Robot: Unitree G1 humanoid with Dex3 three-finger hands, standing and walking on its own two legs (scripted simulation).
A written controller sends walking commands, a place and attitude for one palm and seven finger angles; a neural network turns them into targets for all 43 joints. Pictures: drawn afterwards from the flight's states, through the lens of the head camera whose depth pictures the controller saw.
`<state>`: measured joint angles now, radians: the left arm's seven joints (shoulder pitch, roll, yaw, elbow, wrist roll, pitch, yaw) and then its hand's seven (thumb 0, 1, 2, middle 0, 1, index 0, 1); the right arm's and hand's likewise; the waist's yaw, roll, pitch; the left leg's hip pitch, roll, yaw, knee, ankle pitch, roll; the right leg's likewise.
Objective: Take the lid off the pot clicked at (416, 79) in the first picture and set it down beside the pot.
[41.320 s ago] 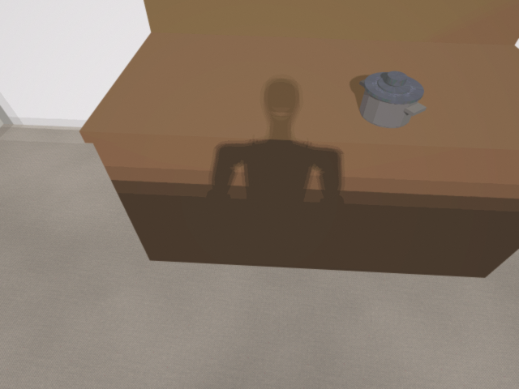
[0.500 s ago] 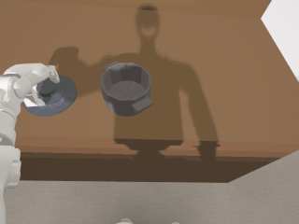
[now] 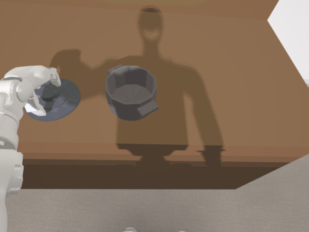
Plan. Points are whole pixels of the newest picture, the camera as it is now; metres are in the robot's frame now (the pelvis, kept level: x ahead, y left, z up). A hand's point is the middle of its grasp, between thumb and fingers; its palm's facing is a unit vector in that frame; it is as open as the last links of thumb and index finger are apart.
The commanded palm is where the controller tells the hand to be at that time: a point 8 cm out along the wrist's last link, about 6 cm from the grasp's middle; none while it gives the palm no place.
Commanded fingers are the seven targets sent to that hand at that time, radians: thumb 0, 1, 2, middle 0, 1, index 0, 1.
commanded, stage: raise the empty hand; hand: left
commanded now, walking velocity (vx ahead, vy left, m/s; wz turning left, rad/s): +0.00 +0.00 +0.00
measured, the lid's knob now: (49, 92) +0.49 +0.29 +0.02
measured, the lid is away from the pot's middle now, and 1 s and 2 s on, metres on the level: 0.23 0.23 0.23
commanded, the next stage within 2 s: draw the hand back to the body in 1.28 s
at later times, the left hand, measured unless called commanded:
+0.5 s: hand (28, 79) +0.46 +0.30 +0.11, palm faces -0.38 -0.08 -0.92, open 11.1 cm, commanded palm +0.48 +0.29 +0.17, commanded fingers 0.00 -0.04 0.70 -0.37 -0.82 -0.37 -0.82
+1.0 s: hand (22, 58) +0.47 +0.29 +0.16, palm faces -0.33 -0.06 -0.94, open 11.1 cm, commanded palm +0.48 +0.28 +0.22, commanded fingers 0.00 -0.04 0.70 -0.37 -0.82 -0.37 -0.82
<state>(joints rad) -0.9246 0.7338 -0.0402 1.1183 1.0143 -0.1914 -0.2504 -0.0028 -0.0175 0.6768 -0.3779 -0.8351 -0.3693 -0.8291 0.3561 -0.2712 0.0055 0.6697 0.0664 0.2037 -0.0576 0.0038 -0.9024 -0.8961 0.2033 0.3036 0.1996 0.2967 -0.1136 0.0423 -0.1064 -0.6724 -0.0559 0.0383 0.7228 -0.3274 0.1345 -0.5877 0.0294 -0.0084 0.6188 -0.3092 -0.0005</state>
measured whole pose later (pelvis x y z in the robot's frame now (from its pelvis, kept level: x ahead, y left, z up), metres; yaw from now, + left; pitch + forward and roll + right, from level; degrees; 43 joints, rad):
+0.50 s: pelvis +0.01 +0.00 +0.01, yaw +0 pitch +14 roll -4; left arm -0.98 0.75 -0.05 1.08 0.99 -0.16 -0.32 0.00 -0.03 0.70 -0.38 -0.82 -0.38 -0.81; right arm 0.36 -0.27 0.01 0.67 0.07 0.19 -0.06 0.00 -0.90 -0.90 0.20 0.30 0.20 0.30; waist -0.11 0.05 -0.10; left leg -0.58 -0.07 0.04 0.65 -0.31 0.14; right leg -0.50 0.02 0.00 0.55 -0.29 0.00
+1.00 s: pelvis +0.01 +0.00 +0.02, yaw +2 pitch +12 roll -3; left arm -1.07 0.73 -0.09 1.01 0.96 -0.14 -0.40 0.00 -0.03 0.70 -0.39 -0.82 -0.38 -0.81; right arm 0.33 -0.28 0.01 0.66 0.07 0.18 -0.06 0.01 -0.90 -0.90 0.20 0.30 0.20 0.30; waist -0.09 0.05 -0.08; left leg -0.49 -0.09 0.02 0.56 -0.27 0.14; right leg -0.41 0.00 -0.01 0.48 -0.27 0.00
